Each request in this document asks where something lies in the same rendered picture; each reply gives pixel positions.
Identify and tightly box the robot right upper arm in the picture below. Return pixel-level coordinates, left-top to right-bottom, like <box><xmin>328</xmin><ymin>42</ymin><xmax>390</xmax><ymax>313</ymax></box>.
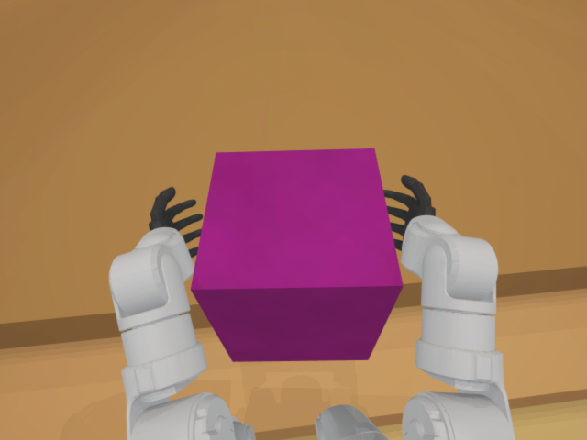
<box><xmin>402</xmin><ymin>391</ymin><xmax>515</xmax><ymax>440</ymax></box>

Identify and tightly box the robot right thigh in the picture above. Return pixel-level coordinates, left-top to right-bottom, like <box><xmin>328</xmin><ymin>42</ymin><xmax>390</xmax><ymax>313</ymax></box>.
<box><xmin>315</xmin><ymin>404</ymin><xmax>388</xmax><ymax>440</ymax></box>

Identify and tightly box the robot left thigh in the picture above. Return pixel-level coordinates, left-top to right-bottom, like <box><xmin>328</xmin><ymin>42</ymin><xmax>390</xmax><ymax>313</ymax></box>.
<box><xmin>233</xmin><ymin>422</ymin><xmax>256</xmax><ymax>440</ymax></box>

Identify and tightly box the robot thigh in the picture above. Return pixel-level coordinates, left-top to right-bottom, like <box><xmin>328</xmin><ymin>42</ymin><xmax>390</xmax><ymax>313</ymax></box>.
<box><xmin>233</xmin><ymin>422</ymin><xmax>256</xmax><ymax>440</ymax></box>
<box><xmin>315</xmin><ymin>404</ymin><xmax>388</xmax><ymax>440</ymax></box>

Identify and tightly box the robot left forearm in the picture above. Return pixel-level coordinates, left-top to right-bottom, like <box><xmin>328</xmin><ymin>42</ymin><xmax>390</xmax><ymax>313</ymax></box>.
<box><xmin>109</xmin><ymin>227</ymin><xmax>207</xmax><ymax>440</ymax></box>

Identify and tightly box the robot right forearm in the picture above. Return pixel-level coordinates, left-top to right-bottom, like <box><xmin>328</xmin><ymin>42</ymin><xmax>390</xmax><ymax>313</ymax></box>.
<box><xmin>401</xmin><ymin>215</ymin><xmax>515</xmax><ymax>438</ymax></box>

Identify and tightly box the right robot hand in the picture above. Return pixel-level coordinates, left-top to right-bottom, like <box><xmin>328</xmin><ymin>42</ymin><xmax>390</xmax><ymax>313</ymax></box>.
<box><xmin>383</xmin><ymin>175</ymin><xmax>436</xmax><ymax>251</ymax></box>

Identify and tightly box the left robot hand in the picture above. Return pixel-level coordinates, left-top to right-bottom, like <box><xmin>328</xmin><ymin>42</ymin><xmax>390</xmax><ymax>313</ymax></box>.
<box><xmin>149</xmin><ymin>187</ymin><xmax>203</xmax><ymax>258</ymax></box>

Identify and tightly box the carton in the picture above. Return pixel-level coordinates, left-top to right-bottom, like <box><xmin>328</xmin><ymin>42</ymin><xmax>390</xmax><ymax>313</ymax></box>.
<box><xmin>191</xmin><ymin>148</ymin><xmax>404</xmax><ymax>362</ymax></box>

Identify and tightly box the robot left upper arm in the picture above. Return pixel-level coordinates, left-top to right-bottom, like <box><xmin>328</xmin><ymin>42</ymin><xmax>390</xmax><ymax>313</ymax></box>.
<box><xmin>130</xmin><ymin>392</ymin><xmax>236</xmax><ymax>440</ymax></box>

